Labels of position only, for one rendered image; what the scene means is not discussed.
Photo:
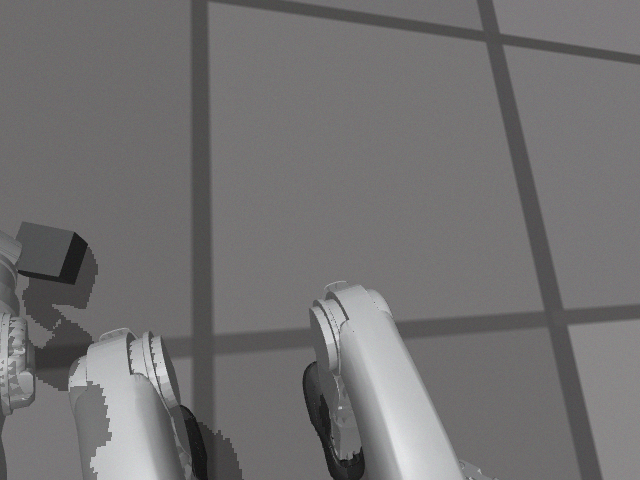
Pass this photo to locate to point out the left robot foot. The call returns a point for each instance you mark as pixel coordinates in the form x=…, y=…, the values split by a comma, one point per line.
x=198, y=452

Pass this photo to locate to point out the right robot foot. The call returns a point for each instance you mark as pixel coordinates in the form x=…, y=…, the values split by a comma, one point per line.
x=319, y=415

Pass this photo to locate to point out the left robot arm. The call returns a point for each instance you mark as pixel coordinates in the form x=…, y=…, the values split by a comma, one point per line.
x=17, y=355

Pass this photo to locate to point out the right robot hand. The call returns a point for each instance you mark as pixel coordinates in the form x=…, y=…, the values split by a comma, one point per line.
x=472, y=472

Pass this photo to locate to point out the cube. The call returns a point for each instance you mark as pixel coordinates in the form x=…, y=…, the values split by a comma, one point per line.
x=50, y=253

